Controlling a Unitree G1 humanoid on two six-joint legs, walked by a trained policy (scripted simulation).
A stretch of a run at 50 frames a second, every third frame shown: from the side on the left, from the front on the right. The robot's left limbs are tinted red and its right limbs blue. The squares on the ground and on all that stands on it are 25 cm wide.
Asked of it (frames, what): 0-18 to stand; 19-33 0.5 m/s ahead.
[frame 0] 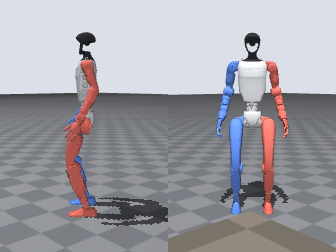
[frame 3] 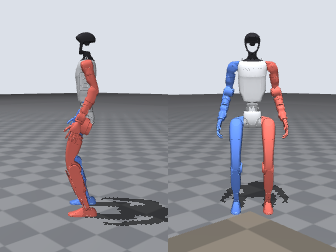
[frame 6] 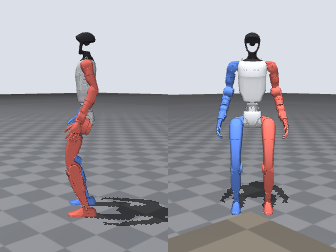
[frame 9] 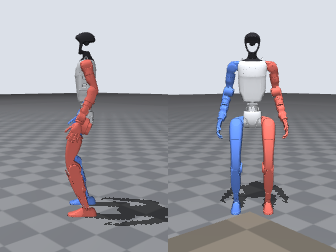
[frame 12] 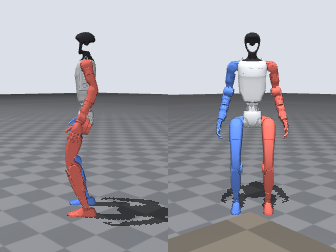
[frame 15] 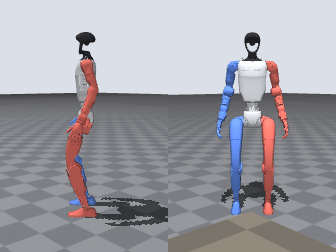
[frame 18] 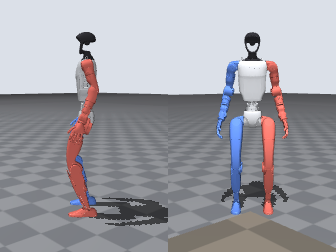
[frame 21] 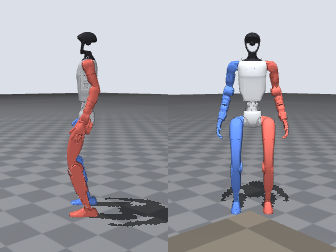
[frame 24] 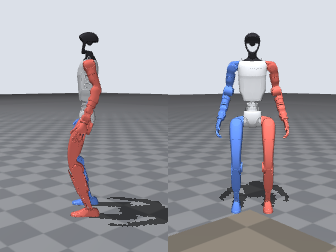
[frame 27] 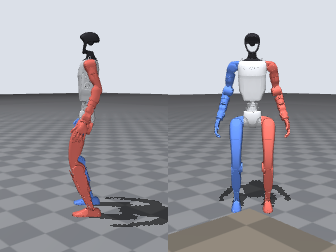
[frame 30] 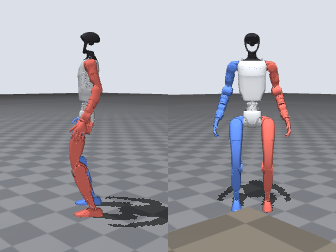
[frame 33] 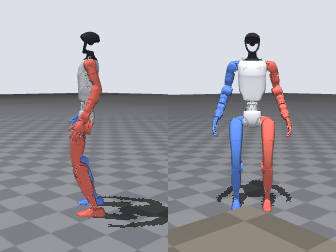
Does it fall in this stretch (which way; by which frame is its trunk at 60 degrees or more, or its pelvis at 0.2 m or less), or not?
no
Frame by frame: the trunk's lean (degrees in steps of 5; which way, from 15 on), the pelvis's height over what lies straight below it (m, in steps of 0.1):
0: 0, 0.8
3: 0, 0.8
6: 0, 0.8
9: 0, 0.8
12: 0, 0.8
15: 0, 0.8
18: 0, 0.8
21: 0, 0.8
24: 0, 0.8
27: 5, 0.8
30: 5, 0.8
33: 5, 0.8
